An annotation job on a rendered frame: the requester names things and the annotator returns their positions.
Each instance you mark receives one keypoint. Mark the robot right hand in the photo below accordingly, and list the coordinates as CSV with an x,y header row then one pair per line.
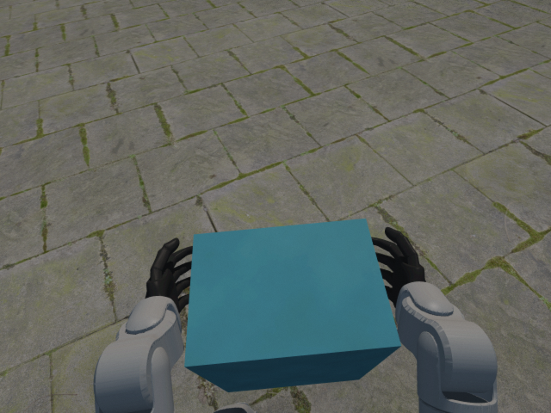
x,y
405,264

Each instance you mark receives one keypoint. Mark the robot left hand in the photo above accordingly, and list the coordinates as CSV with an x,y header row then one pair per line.
x,y
163,276

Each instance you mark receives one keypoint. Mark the robot right forearm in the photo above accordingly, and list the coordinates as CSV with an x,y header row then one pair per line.
x,y
456,361

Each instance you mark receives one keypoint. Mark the robot left forearm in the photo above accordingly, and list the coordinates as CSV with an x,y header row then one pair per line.
x,y
133,373

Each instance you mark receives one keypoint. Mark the carton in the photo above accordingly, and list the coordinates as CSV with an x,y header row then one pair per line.
x,y
287,305

